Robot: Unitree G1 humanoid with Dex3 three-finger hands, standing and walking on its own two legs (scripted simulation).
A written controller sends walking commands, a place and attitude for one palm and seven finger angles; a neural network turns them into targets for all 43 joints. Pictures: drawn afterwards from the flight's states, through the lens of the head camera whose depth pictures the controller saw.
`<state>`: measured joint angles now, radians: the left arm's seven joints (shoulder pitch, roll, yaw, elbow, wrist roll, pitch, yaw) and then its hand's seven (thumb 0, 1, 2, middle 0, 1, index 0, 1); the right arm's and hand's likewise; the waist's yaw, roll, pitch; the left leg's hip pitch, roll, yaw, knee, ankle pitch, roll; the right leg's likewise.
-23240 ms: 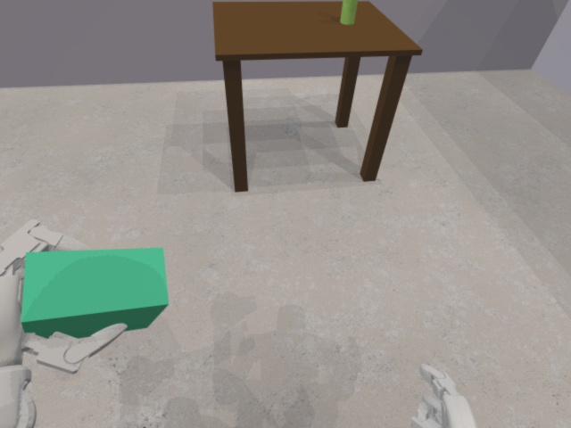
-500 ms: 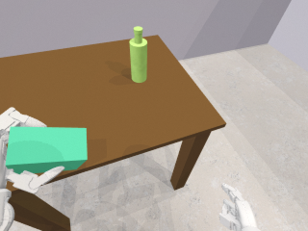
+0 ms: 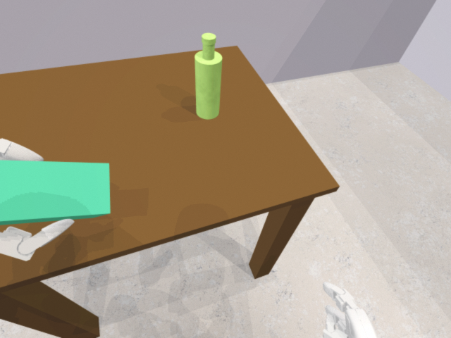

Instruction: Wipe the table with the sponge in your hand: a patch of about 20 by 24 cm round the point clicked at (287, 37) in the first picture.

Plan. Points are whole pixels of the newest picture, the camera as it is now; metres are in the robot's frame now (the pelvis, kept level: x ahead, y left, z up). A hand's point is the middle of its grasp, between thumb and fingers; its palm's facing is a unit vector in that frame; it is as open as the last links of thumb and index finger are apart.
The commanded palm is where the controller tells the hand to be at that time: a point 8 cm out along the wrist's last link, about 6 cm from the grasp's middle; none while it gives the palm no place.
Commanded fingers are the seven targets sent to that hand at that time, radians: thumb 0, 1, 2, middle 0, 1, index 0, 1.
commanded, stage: come to a stop and stand still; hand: left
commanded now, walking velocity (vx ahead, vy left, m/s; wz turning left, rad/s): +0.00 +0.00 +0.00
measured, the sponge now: (67, 194) +0.26 +0.24 +0.16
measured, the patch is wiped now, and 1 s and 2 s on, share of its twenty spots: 0.00 0.00 0.00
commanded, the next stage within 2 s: look again from close up in 0.46 s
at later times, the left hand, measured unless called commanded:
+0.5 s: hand (22, 228) +0.20 +0.26 +0.17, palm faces +0.40 -0.83 -0.39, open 10.5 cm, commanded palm +0.14 +0.29 +0.18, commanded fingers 0.00 0.10 1.30 -1.20 -1.60 -1.20 -1.60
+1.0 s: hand (33, 237) +0.20 +0.25 +0.16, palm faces +0.38 -0.82 -0.42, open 10.5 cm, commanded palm +0.13 +0.28 +0.18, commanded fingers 0.00 0.10 1.30 -1.20 -1.60 -1.20 -1.60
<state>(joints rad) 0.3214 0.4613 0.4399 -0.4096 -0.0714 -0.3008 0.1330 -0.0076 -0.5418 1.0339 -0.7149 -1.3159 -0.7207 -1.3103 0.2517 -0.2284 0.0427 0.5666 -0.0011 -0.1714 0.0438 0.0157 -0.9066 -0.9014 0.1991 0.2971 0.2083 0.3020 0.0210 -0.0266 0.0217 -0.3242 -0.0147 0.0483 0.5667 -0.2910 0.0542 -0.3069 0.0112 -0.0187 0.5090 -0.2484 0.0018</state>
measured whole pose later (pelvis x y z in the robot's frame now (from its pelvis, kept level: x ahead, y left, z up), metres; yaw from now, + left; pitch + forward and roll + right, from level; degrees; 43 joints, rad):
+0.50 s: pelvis -0.01 +0.01 +0.00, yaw +2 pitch +1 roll -1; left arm 0.41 0.41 0.36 -0.46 -0.07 -0.25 0.11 -0.01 -0.54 1.03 -0.72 -1.31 -0.72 -1.31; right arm 0.15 -0.20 0.04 0.59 0.01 -0.14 0.02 0.01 -0.91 -0.90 0.20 0.30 0.21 0.30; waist 0.04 -0.03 0.05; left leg -0.28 -0.05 0.03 0.49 -0.24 0.06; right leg -0.27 -0.02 -0.03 0.47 -0.22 0.02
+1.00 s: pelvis -0.02 +0.00 +0.01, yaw +0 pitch -1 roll -1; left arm 0.38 0.38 0.33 -0.41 0.01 -0.16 0.10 -0.01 -0.54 1.03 -0.72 -1.31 -0.73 -1.30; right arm 0.21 -0.22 0.03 0.57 0.00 -0.11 -0.04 0.02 -0.91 -0.90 0.20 0.30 0.21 0.30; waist 0.03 -0.01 0.03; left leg -0.25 -0.02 0.04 0.48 -0.22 0.05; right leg -0.22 0.01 -0.02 0.41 -0.17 0.01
